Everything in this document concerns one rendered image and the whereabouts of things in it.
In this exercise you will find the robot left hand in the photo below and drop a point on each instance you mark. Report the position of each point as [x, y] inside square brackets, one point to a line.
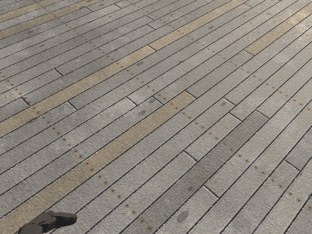
[48, 221]

